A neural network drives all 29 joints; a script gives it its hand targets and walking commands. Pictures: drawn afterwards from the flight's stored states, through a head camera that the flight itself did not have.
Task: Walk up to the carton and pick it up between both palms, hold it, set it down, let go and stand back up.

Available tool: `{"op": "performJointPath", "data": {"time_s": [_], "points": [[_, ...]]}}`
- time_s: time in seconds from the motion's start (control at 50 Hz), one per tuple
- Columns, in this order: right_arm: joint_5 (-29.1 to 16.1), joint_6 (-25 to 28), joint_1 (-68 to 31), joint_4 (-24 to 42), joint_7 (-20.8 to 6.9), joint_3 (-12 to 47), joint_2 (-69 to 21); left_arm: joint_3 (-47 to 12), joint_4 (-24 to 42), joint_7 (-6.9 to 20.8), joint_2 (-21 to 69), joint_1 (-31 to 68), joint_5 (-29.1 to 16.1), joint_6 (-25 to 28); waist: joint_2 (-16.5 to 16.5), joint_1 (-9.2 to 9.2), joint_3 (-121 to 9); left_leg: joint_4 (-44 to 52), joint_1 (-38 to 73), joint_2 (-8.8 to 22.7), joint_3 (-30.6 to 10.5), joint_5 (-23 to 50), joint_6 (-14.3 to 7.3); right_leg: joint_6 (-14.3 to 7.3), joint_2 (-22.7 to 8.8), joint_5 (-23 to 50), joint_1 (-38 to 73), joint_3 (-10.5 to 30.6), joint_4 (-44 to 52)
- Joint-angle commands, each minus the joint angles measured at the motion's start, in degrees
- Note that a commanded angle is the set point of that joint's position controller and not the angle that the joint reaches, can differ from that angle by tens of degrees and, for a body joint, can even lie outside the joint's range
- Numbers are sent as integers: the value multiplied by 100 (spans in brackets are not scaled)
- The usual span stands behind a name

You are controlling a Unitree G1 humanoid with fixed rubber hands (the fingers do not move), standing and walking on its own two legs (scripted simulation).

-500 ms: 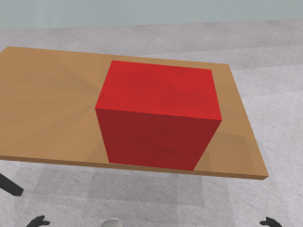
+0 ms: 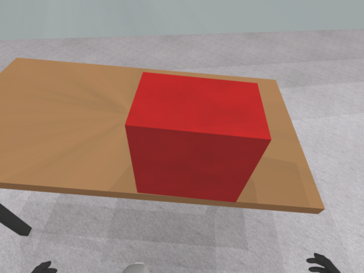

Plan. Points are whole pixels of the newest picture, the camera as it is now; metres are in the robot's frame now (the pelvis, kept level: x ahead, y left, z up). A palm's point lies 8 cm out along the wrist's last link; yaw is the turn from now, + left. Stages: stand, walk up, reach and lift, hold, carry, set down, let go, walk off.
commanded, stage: walk up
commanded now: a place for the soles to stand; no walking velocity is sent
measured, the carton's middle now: (192, 142) +0.43 -0.01 +0.03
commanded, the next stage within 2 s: reach and lift in 0.34 s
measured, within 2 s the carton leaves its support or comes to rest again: neither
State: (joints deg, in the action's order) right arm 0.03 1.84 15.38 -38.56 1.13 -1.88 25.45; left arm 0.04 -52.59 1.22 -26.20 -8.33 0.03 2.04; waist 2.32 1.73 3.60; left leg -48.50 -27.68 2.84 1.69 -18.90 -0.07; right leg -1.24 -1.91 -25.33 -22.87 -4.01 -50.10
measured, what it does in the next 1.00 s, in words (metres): stands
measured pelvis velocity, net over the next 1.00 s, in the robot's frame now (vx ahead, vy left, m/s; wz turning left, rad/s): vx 0.01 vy -0.01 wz -0.04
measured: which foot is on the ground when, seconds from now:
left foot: down 0.00-1.00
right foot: down 0.00-1.00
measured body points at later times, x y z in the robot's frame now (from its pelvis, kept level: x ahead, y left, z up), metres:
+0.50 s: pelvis +0.00 +0.00 +0.00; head +0.03 +0.02 +0.45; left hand +0.17 +0.31 -0.09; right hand +0.14 -0.34 -0.07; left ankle +0.07 +0.13 -0.70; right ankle +0.02 -0.11 -0.70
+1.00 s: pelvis +0.01 -0.01 +0.03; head +0.01 +0.01 +0.48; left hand +0.21 +0.27 -0.03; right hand +0.17 -0.31 -0.03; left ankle +0.07 +0.13 -0.70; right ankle +0.02 -0.11 -0.70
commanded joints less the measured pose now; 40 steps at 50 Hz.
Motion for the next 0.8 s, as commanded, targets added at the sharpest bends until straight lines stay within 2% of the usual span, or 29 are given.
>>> {"op": "performJointPath", "data": {"time_s": [0.0, 0.02, 0.04, 0.06, 0.1, 0.16, 0.18, 0.2, 0.22, 0.26, 0.28, 0.32, 0.34, 0.36, 0.38, 0.4, 0.44, 0.46, 0.52, 0.54, 0.58, 0.6, 0.62, 0.66, 0.68, 0.7, 0.72, 0.74, 0.78], "points": [[155, 97, -621, -331, -45, -272, 1208, 334, 234, -87, -1044, 498, 107, 53, -599, -142, -74, 1745, -38, 348, -1193, -1149, -436, -235, -495, -894, 28, 862, 1870], [124, 85, -703, -357, -40, -250, 1111, 419, 172, -91, -1135, 426, 105, 40, -364, -116, -187, 1769, -9, 356, -1253, -1261, -460, -228, -525, -880, 30, 866, 1921], [162, 94, -862, -302, -35, -216, 1128, 386, 142, -91, -1000, 395, 63, 48, -691, -21, -2, 1797, -140, 344, -1255, -1248, -424, -221, -458, -851, 71, 895, 1933], [106, 105, -835, -349, -44, -226, 1005, 381, 143, -93, -997, 282, 92, 69, -399, -81, -267, 1581, 203, 300, -1152, -916, -413, -243, -535, -642, -41, 1036, 2036], [137, 90, -748, -327, -51, -224, 1090, 366, 172, -100, -1090, 428, 87, 55, -609, -143, 0, 1651, 41, 323, -1099, -1130, -378, -247, -601, -831, -211, 1074, 2010], [88, 85, -790, -341, -39, -220, 1059, 394, 137, -121, -1209, 311, 78, 122, -478, -95, -300, 1213, 396, 256, -884, -151, -364, -215, -727, -456, -58, 1261, 2174], [113, 81, -821, -333, -45, -242, 1068, 372, 142, -130, -1235, 397, 73, 122, -437, -188, -303, 1032, 533, 200, -805, 185, -342, -296, -821, -253, -292, 1314, 2139], [61, 102, -720, -345, -34, -205, 1027, 355, 159, -141, -1164, 531, 68, 122, -460, -200, -235, 1031, 576, 211, -830, 623, -355, -231, -699, 241, -197, 1096, 2058], [73, 100, -625, -377, -24, -173, 967, 377, 138, -127, -1177, 676, 76, 103, -207, -245, -198, 1179, 522, 283, -859, 540, -345, -256, -696, 390, -137, 1069, 1975], [69, 94, -676, -371, -27, -215, 1083, 403, 154, -134, -1194, 383, 77, 124, -360, -149, -587, 969, 631, 280, -806, 744, -374, -215, -697, 384, 90, 1051, 1961], [81, 94, -685, -323, -21, -199, 978, 394, 179, -146, -1152, 388, 66, 118, -522, -117, -746, 995, 617, 232, -697, 689, -365, -282, -756, 508, 267, 1133, 1926], [111, 92, -717, -372, -19, -216, 1050, 378, 147, -138, -1115, 585, 49, 108, -374, -90, -389, 1058, 479, 244, -801, 899, -382, -270, -727, 407, 78, 1042, 1921], [999, 1124, -1929, -2383, -269, -1130, -16, 379, 2066, -396, -612, 2209, 139, -1168, -505, -726, -299, 1029, 528, 161, 274, -700, 208, -236, 146, -679, -1091, 0, 951], [935, 1285, -1640, -2337, -408, -1217, 480, 359, 2404, -406, -764, 1851, 275, -1698, -439, -793, -72, 673, 1069, 149, 174, -722, 175, -447, 38, -913, -1493, 59, 901], [985, 1336, -1371, -2419, -425, -1161, 475, 312, 2427, -426, -598, 1797, 424, -1947, -372, -946, -43, 440, 1366, 39, 168, -487, 147, -484, 7, -686, -1845, 48, 814], [811, 1465, -1521, -2175, -449, -1070, 471, 315, 2480, -391, -428, 1676, 534, -2091, -66, -789, -53, 519, 1589, -81, 177, -386, 68, -460, 17, -483, -1855, -13, 983], [685, 1575, -1514, -1888, -430, -1162, 642, 200, 2999, -323, -464, 1382, 517, -2326, 157, -611, -218, 603, 1663, -126, 299, -419, -12, -361, 21, -573, -1493, 45, 1326], [648, 1611, -1597, -1627, -416, -1251, 766, 156, 3052, -283, -495, 1264, 531, -2451, 329, -600, -244, 487, 2056, -164, 272, -319, -87, -415, 17, -496, -1841, 73, 1457], [343, 1466, -1152, -877, -434, -1090, 571, 154, 3305, -225, -368, 624, 515, -2572, 326, -266, -450, 1051, 2244, -156, 354, -64, -82, -203, 146, 342, -994, -8, 1819], [319, 1415, -1295, -775, -437, -1086, 545, 155, 3286, -199, -408, 579, 464, -2597, 193, -204, -446, 1224, 1852, -160, 320, 146, -145, -139, 155, 753, -513, -6, 1815], [150, 1420, -1014, -270, -480, -951, 629, 590, 3414, -244, -406, 291, 513, -2493, 364, 18, -875, 1404, 1865, -204, 321, 599, -133, -10, 197, 1540, 258, 138, 2004], [111, 1458, -1065, -75, -487, -939, 611, 645, 3414, -250, -320, 268, 480, -2412, 448, 110, -848, 1462, 1887, -235, 316, 768, -134, -5, 225, 1634, 339, 204, 2077], [9, 1472, -943, 4, -510, -867, 641, 793, 3473, -280, -335, 183, 515, -2359, 197, 164, -830, 1552, 1945, -286, 264, 1032, -92, 21, 217, 1909, 617, 234, 2184], [-32, 1498, -881, 107, -475, -685, 481, 976, 3242, -251, -386, 192, 426, -2262, 623, 107, -658, 1685, 1857, -333, 413, 969, -161, 129, 237, 1825, 798, 348, 2299], [-27, 1504, -835, 156, -525, -761, 613, 928, 3674, -283, -305, 177, 413, -2186, 462, 144, -863, 1704, 2089, -305, 352, 1137, -69, 124, 278, 2011, 773, 258, 2292], [-105, 1478, -808, 100, -532, -621, 527, 998, 3585, -311, -210, 135, 354, -2111, 513, 196, -727, 1807, 2090, -316, 327, 1360, -85, 125, 280, 2198, 904, 281, 2371], [-121, 1463, -804, -7, -571, -588, 546, 932, 3606, -358, -158, 134, 316, -2086, 324, 150, -686, 1896, 2264, -302, 352, 1365, -1, 105, 323, 2098, 767, 244, 2443], [-198, 1471, -731, -25, -579, -492, 386, 972, 3550, -353, -104, 99, 321, -2015, 297, 212, -620, 1990, 2206, -329, 370, 1375, -18, 115, 281, 2036, 908, 281, 2582], [-162, 1405, -671, 69, -521, -377, 251, 1095, 3392, -303, -204, 172, 273, -1869, 566, 199, -367, 2082, 2072, -356, 473, 1190, -82, 171, 267, 1915, 866, 385, 2668]]}}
